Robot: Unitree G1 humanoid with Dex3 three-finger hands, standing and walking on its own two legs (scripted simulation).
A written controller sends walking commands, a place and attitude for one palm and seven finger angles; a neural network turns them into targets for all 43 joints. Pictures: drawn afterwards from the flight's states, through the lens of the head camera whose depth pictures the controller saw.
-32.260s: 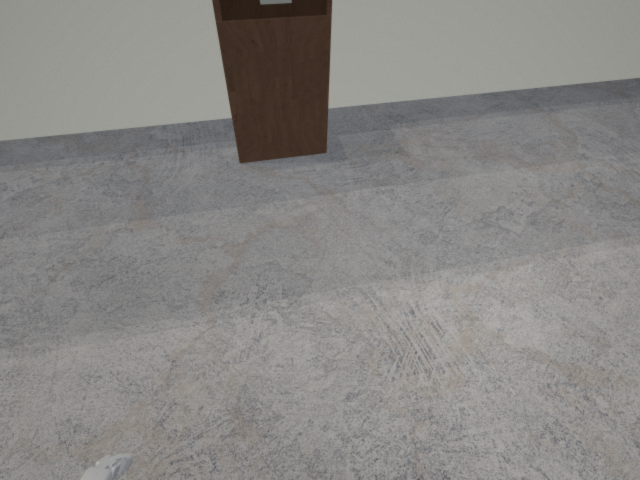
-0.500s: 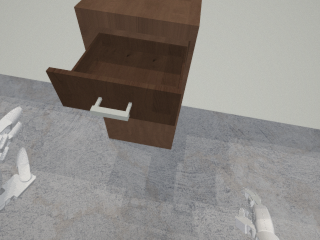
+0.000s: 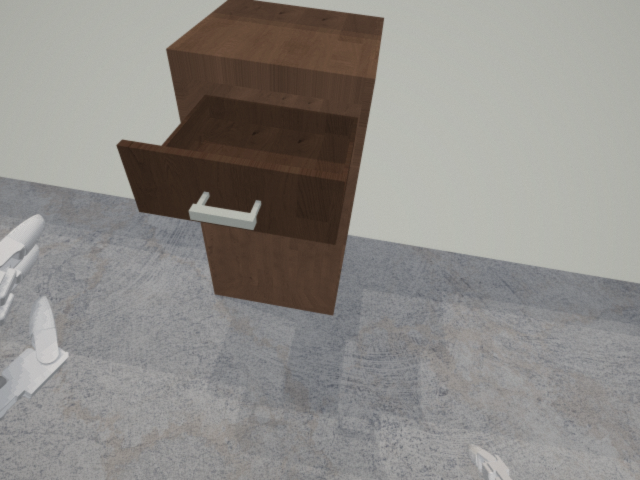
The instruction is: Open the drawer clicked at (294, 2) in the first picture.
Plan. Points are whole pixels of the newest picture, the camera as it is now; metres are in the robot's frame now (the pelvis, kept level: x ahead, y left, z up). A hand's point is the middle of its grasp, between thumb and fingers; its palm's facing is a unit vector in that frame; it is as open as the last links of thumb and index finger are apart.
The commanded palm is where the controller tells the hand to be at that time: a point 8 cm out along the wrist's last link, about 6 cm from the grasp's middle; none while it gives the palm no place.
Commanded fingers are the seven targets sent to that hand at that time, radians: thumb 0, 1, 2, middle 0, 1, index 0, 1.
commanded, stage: stop stepping back and stand still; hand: left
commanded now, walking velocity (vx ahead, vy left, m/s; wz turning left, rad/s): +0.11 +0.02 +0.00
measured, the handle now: (227, 209) +0.57 +0.18 -0.01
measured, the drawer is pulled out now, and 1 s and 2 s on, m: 0.29 0.29 0.29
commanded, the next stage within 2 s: let the arm hang, fingers relaxed in 0.26 s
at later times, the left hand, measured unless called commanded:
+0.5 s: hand (133, 432) +0.19 +0.22 -0.02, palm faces +0.15 -0.90 -0.40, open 7.4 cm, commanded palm none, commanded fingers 0.00 0.90 0.90 -0.20 -0.30 -0.20 -0.30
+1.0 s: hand out of the picture -0.07 +0.18 -0.17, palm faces +0.07 -0.97 -0.23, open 7.3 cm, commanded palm none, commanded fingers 0.00 0.90 0.90 -0.20 -0.30 -0.20 -0.30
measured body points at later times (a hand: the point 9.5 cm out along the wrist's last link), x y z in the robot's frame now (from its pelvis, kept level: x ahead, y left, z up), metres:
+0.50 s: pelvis -0.02 -0.01 -0.01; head +0.00 -0.03 +0.44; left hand +0.18 +0.27 +0.01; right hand +0.15 -0.26 -0.11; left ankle +0.04 +0.10 -0.73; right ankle -0.02 -0.14 -0.72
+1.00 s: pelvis -0.02 -0.01 +0.01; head +0.00 -0.01 +0.46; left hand -0.07 +0.23 -0.15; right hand -0.01 -0.25 -0.15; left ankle +0.04 +0.10 -0.73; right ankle -0.02 -0.14 -0.73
